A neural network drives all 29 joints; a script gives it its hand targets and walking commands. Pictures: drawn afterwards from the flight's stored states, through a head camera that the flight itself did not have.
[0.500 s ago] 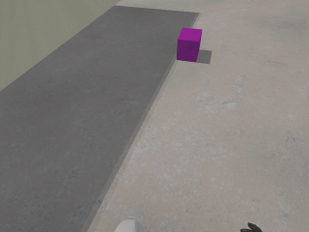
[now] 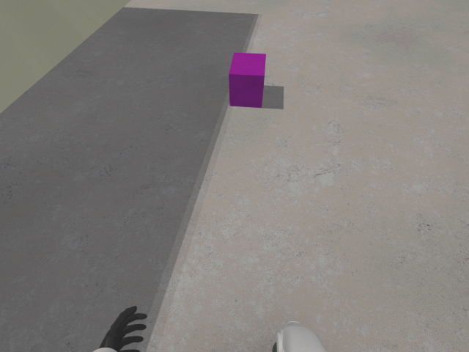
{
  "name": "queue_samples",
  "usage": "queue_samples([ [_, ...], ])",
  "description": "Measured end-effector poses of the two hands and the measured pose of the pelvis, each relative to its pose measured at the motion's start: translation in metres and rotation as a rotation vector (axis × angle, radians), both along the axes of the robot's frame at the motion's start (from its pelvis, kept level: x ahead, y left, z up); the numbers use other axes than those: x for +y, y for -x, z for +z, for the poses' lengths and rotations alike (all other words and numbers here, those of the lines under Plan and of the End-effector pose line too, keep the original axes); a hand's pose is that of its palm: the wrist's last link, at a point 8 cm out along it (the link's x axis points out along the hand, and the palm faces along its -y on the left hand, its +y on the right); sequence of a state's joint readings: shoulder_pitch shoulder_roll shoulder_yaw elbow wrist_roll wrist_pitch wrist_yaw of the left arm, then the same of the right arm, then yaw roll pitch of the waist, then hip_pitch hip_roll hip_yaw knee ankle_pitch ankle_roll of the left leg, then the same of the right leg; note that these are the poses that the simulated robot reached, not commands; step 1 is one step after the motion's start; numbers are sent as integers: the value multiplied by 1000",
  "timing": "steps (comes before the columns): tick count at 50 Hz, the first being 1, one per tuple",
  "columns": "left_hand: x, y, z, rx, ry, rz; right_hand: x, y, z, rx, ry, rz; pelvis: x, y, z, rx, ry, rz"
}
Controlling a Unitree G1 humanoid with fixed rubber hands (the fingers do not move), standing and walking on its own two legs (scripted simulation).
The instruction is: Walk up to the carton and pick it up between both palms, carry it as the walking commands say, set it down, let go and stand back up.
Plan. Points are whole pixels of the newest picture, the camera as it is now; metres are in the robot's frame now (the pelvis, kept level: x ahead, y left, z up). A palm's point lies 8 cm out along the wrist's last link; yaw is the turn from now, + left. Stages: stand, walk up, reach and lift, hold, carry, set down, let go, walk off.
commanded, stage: walk up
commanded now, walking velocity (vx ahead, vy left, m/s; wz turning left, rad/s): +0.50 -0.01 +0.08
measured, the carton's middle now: (247, 80) +1.93 -0.21 -0.66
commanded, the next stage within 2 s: none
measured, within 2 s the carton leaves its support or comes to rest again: neither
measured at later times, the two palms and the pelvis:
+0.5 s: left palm out of the picture +0.15 +0.18 -0.13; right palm (335, 203) +0.45 -0.26 -0.11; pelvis +0.27 -0.04 +0.00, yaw +5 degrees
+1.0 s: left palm (145, 140) +0.71 +0.24 -0.10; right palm (319, 222) +0.42 -0.22 -0.13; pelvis +0.53 +0.00 +0.00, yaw +3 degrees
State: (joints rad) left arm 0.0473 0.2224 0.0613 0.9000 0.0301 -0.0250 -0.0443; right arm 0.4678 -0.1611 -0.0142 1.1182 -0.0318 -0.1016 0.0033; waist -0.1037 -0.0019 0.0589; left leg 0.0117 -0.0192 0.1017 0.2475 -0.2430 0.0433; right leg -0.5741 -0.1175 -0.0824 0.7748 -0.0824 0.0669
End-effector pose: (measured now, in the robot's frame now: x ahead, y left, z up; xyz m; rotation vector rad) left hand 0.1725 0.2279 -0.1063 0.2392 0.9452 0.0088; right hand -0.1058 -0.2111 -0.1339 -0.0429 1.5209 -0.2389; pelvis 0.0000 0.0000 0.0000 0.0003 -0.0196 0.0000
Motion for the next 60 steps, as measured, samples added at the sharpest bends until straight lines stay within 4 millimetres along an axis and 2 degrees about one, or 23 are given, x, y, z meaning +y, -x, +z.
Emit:
queue_samples([
  [4,-32,-80,7,-76,18,-47,-7,-24,-4,54,-14,-31,-14,-47,-6,13,-7,5],
  [6,-45,-113,6,-109,16,-48,-18,-45,-11,75,-20,-27,-24,-73,-13,23,-8,14],
  [8,-49,-132,-1,-136,-4,-14,-33,-77,-22,83,-24,3,-36,-97,-23,26,-9,32],
  [9,-48,-132,-5,-123,-16,10,-42,-100,-26,63,-22,28,-40,-107,-24,23,0,39],
  [11,-40,-114,-13,-45,-36,69,-60,-158,-27,-17,-3,82,-47,-126,-21,16,10,54],
  [16,-25,-40,-22,197,-57,253,-90,-322,-10,-247,43,225,-54,-177,-6,-7,6,81],
  [19,-30,-2,-23,325,-45,331,-90,-408,3,-348,52,296,-53,-206,-1,-11,-4,87],
  [22,-39,21,-22,438,-21,389,-77,-487,15,-443,44,354,-47,-235,1,-10,-6,85],
  [24,-43,25,-21,494,-3,418,-61,-536,22,-501,32,386,-42,-255,0,-6,-2,84],
  [26,-44,21,-22,534,12,443,-40,-580,27,-552,18,414,-34,-276,-2,3,3,82],
  [29,-35,0,-28,574,25,467,-8,-637,30,-611,2,449,-20,-312,-7,23,13,73],
  [31,-22,-24,-38,590,27,460,8,-665,25,-641,10,454,-7,-337,-16,34,21,58],
  [32,-14,-41,-42,587,25,446,12,-672,21,-642,19,444,-2,-348,-20,35,12,56],
  [34,4,-90,-45,527,13,404,11,-667,13,-596,35,411,7,-367,-19,32,10,59],
  [38,38,-217,-35,327,-17,298,-6,-612,1,-385,60,297,17,-406,-7,26,11,59],
  [41,50,-309,-23,204,-32,211,-12,-568,-1,-243,64,206,19,-434,-1,20,9,56],
  [45,43,-421,-7,75,-30,106,-10,-526,2,-89,48,108,15,-473,2,9,5,52],
  [47,31,-472,0,17,-19,61,-7,-517,2,-30,35,71,11,-494,1,7,1,49],
  [49,15,-520,5,-32,-9,24,-6,-519,1,15,22,42,6,-517,-2,10,-5,48],
  [53,-15,-598,6,-104,-4,-13,-13,-547,-10,77,-3,19,-9,-568,-14,26,-13,55],
  [55,-20,-620,-1,-128,-21,15,-23,-578,-22,86,-17,42,-20,-593,-24,27,-15,68],
  [57,-19,-615,-10,-83,-35,61,-35,-628,-28,30,-17,86,-27,-613,-24,21,-1,77],
  [60,-11,-577,-20,66,-47,159,-52,-725,-24,-117,7,158,-33,-643,-15,9,5,85],
])
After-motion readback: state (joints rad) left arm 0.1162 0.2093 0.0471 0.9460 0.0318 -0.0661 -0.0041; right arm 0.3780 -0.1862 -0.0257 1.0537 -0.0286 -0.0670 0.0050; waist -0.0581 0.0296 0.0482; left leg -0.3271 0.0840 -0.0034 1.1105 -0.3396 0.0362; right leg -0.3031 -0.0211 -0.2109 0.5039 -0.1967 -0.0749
